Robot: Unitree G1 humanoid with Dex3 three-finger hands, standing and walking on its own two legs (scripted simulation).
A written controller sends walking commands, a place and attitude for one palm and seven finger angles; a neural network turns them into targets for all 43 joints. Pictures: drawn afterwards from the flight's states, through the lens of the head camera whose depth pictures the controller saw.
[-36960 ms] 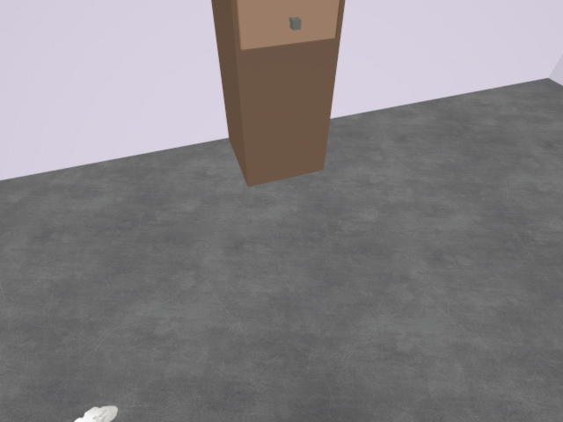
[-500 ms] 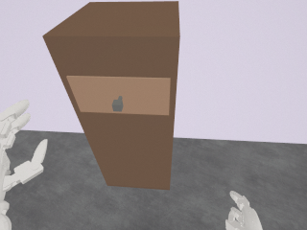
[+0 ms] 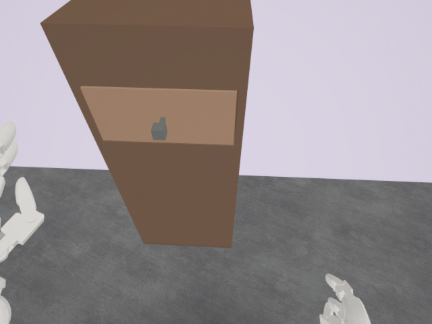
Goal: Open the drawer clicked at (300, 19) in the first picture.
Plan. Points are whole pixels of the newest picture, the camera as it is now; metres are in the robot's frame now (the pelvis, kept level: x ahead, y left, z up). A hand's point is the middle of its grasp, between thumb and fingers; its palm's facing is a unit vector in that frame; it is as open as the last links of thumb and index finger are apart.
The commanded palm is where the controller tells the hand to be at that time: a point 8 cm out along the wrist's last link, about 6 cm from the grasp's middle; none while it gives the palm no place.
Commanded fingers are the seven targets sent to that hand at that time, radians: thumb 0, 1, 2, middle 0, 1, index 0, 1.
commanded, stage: step back with the hand held close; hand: left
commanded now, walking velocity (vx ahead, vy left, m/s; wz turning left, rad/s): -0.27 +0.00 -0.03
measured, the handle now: (160, 127) +0.57 +0.19 +0.03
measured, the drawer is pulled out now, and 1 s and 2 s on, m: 0.00 0.00 0.00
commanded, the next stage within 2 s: stop stepping back and stand still in 1.08 s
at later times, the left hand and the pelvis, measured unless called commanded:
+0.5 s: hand out of the picture +0.14 +0.26 +0.20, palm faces +0.44 -0.81 -0.40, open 7.4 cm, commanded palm +0.08 +0.30 +0.22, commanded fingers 0.00 0.90 0.90 -0.20 -0.30 -0.20 -0.30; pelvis -0.05 +0.02 -0.01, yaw -1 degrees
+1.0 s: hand out of the picture +0.06 +0.23 +0.20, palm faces +0.29 -0.80 -0.52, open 7.4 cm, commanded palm +0.00 +0.27 +0.22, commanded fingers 0.00 0.90 0.90 -0.20 -0.30 -0.20 -0.30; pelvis -0.15 +0.00 +0.01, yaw -4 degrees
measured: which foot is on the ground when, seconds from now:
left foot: down 0.00-0.84, up 0.86-1.00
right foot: down 0.00-0.54, up 0.56-0.78, down 0.80-1.00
